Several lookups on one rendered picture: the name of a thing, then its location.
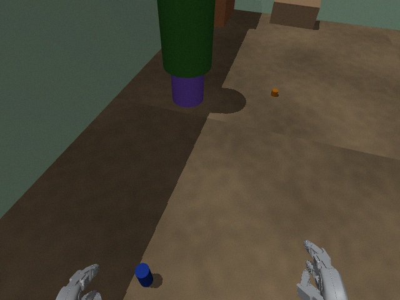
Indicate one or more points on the left robot hand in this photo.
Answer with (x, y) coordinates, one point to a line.
(77, 283)

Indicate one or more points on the right robot hand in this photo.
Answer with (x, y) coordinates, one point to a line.
(328, 280)

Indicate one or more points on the potted plant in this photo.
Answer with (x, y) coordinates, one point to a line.
(186, 29)

